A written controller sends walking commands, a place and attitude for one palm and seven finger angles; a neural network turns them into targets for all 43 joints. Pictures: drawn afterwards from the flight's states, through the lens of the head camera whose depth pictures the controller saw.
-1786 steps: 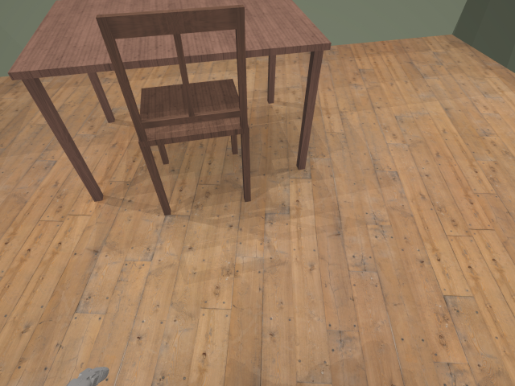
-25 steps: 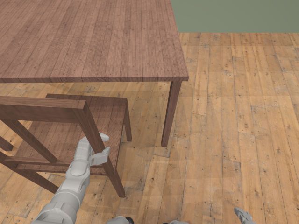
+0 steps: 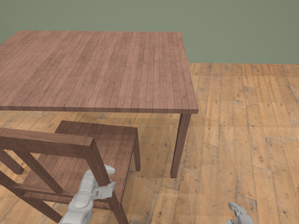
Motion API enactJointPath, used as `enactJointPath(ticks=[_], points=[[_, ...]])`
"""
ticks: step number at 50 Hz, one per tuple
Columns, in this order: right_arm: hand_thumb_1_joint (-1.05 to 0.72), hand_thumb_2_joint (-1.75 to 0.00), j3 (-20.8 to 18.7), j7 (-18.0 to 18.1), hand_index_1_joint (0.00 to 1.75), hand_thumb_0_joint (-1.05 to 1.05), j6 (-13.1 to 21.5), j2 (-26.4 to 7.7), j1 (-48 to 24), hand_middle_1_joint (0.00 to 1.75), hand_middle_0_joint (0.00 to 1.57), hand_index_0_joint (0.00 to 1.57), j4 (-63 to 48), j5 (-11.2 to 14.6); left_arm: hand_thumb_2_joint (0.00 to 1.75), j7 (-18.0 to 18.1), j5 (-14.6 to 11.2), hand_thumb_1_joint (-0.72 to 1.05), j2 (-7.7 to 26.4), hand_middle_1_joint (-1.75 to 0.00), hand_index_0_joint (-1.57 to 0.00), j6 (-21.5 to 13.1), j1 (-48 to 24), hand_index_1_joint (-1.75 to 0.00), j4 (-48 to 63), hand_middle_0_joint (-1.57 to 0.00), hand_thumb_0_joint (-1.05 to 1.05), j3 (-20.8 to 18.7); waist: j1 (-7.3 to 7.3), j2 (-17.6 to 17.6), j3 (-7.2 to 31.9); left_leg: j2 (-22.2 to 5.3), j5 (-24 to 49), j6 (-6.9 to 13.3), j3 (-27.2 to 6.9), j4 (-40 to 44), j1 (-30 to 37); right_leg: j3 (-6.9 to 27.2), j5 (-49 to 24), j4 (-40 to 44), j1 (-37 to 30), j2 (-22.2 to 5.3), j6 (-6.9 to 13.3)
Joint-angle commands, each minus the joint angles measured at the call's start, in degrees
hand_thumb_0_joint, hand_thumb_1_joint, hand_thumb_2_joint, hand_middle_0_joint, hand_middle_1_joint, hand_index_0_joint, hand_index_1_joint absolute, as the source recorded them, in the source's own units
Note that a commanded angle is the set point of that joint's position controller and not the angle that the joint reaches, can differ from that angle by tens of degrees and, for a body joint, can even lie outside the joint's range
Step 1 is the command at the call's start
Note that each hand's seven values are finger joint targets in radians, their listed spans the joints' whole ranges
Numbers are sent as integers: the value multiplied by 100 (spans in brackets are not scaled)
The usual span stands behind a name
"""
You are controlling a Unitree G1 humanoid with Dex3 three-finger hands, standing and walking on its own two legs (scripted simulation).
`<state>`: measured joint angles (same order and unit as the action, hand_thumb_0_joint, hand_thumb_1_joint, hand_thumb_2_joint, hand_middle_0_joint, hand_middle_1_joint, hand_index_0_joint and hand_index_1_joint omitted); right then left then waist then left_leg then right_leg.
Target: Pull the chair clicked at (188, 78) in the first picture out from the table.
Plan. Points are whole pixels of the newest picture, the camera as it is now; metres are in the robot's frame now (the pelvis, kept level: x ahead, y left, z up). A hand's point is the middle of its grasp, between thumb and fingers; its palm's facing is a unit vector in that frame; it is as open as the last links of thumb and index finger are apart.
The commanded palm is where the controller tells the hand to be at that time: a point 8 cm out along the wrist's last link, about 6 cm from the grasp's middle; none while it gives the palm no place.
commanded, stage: stop walking, hand still on the chair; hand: left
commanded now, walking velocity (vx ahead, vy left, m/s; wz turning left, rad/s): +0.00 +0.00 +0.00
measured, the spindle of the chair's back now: (42, 173) +0.28 +0.37 -0.07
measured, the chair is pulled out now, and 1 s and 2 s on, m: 0.15 0.15 0.15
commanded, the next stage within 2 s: open the thumb and straighten the fingers in 0.36 s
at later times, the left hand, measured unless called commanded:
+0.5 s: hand (108, 186) +0.25 +0.15 -0.07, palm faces +0.07 -0.98 -0.16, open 6.3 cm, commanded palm +0.22 +0.20 -0.05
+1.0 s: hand (102, 184) +0.25 +0.17 -0.07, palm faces +0.06 -0.99 -0.15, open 14.9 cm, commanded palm +0.23 +0.22 -0.05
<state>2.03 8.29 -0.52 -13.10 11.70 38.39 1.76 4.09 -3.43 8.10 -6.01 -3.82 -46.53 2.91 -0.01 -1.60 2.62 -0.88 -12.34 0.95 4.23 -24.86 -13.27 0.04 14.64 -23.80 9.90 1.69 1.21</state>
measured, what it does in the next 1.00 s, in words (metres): stands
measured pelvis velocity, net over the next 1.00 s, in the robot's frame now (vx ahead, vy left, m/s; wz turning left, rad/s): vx -0.01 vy -0.01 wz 0.06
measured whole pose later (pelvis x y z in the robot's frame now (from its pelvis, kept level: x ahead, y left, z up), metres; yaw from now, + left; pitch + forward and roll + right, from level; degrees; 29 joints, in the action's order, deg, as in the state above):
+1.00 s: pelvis -0.01 -0.01 -0.04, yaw +3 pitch +8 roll -1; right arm 0.8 1.6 2.4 -14.0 14.6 32.8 2.7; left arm -0.8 -4.9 11.4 8.8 1.4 -21.5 -1.8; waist -2.3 -2.9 7.4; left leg -0.4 -22.0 0.9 0.9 -48.9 -35.0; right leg -3.6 26.1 -48.4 30.4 0.6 1.9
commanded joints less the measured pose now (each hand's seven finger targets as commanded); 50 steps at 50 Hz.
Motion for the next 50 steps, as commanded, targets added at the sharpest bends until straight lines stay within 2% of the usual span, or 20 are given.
enactJointPath(ticks=[1,8,22,23,24,25,26,27,28,29,33,34,35,38,39,41,44,48,49,50], points=[[-90,-90,-246,12,30,0,192,-699,-378,30,20,20,-788,-33,90,144,70,90,752,-145,-50,-112,-1381,-145,1226,-50,0,-207,-72,20,952,-383,1843,-28,-351,76,1324,158,-1609,473,462,-382,-96],[-90,-90,-245,-9,30,0,142,-668,-437,30,20,20,-881,-40,90,143,61,90,763,-145,-50,-68,-1079,-145,1547,-50,0,-221,-71,27,1005,-357,2081,-14,-319,35,1410,146,-1995,501,263,-426,-94],[-90,-90,-230,-23,30,0,131,-654,-462,30,20,20,-906,-38,90,149,44,90,825,-145,-50,-64,-865,-145,1697,-50,0,-288,-61,-94,877,-347,1961,-5,-342,119,1370,96,-1788,570,225,-424,-102],[-90,-90,-250,-29,30,0,137,-659,-466,30,20,20,-963,-53,90,171,54,90,1022,-145,-50,-99,-758,-145,2082,-50,0,-470,-32,-93,913,-346,2024,3,-354,134,1382,100,-1832,564,150,-415,-96],[-90,-90,-495,-323,30,0,93,-974,-287,30,20,20,-952,136,84,-56,7,78,549,-145,-50,361,-534,-145,1526,-50,0,-73,-450,314,748,-33,1771,-19,-360,-86,521,-170,-1708,-64,520,-260,-38],[-90,-90,-449,-483,30,0,154,-808,-296,30,20,20,-1032,195,78,-183,-148,66,680,-145,-50,307,-779,-145,2034,-50,0,-442,-250,1093,601,-36,1576,94,-378,-298,181,-215,-1769,-208,633,-196,-39],[-90,-90,-549,-514,30,0,216,-893,-328,30,20,20,-994,143,73,-291,-140,54,1050,-145,-50,225,-924,-145,2448,-50,0,-773,-190,695,1038,34,1516,123,-278,-437,194,-105,-1944,-330,558,-192,-50],[-90,-90,-562,-556,30,0,266,-819,-314,30,20,20,-1017,130,67,-343,-135,42,1121,-145,-50,204,-715,-145,2531,-50,0,-847,-153,241,1147,78,1353,116,-245,-593,174,-71,-1799,-447,664,-189,-53],[-90,-90,-547,-618,30,0,317,-774,-306,30,20,20,-1090,118,61,-382,-141,30,976,-145,-50,207,-554,-145,2729,-50,0,-737,-152,84,1235,100,1222,107,-265,-726,84,-87,-1639,-564,782,-175,-43],[-90,-90,-543,-667,30,0,381,-768,-326,30,20,20,-1191,112,55,-415,-131,17,877,-145,-50,216,-660,-145,3027,-50,0,-570,-203,-299,1313,140,1126,103,-276,-852,44,-64,-1497,-655,891,-163,-15],[-90,-90,-530,-794,30,0,473,-750,-232,30,20,20,-1250,88,32,-412,1,-31,670,-145,-50,342,-340,-145,3088,-50,0,-411,-248,-69,1299,92,655,93,-402,-1249,-487,-164,-875,-1109,1501,-103,-27],[-90,-90,-528,-812,30,0,475,-780,-231,30,20,20,-1322,101,26,-394,6,-43,629,-138,-47,442,-295,-138,3073,-47,0,-352,-294,69,1160,85,482,100,-449,-1288,-656,-203,-658,-1177,1651,-67,-27],[-90,-90,-541,-780,30,0,444,-886,-224,30,20,20,-1250,100,20,-313,6,-55,1343,-130,-45,520,-736,-130,3003,-45,0,-1021,-279,208,1135,108,217,116,-460,-1372,-876,-144,-502,-1186,1757,-83,-54],[-90,-90,-492,-748,30,0,432,-837,-259,30,20,20,-1413,102,20,-331,-53,-55,1068,-109,-38,822,-511,-109,3104,-38,0,-909,-188,312,1266,153,75,129,-448,-1496,-1122,-143,-381,-1346,1751,-92,-66],[-90,-90,-489,-734,30,0,444,-854,-260,30,20,20,-1463,111,20,-348,-66,-55,1040,-101,-35,906,-634,-101,3168,-35,0,-854,-240,268,1294,153,78,141,-448,-1549,-1127,-138,-348,-1394,1813,-71,-70],[-90,-90,-479,-708,30,0,477,-851,-242,30,20,20,-1477,96,20,-369,-110,-55,1078,-87,-30,999,-629,-87,3433,-30,0,-913,-181,47,1549,153,181,124,-456,-1646,-1036,-130,-432,-1484,1797,-82,-53],[-90,-90,-451,-662,30,0,537,-866,-218,30,20,20,-1520,95,20,-439,-158,-55,937,-65,-22,1098,-819,-65,3736,-22,0,-685,-304,64,1540,129,261,127,-530,-1755,-1047,-160,-449,-1591,1946,-40,-45],[-90,-90,-436,-628,30,0,617,-857,-171,30,20,20,-1475,89,20,-460,-193,-55,742,-36,-13,1233,-707,-36,3798,-13,0,-491,-338,165,1432,110,99,120,-592,-1826,-1084,-212,-272,-1645,2165,-24,-51],[-90,-90,-441,-593,30,0,593,-972,-96,30,20,20,-1389,66,20,-420,-158,-55,1441,-29,-10,1293,-665,-29,3279,-10,0,-1207,-309,460,1171,124,-63,113,-623,-1876,-1460,-201,-126,-1671,2272,-2,-43],[-90,-90,-416,-592,30,0,555,-931,-125,30,20,20,-1409,81,20,-451,-152,-55,1319,-22,-7,1328,-633,-22,3300,-7,0,-1121,-251,401,1237,153,-146,118,-584,-1889,-1549,-161,-46,-1682,2255,-39,-62]])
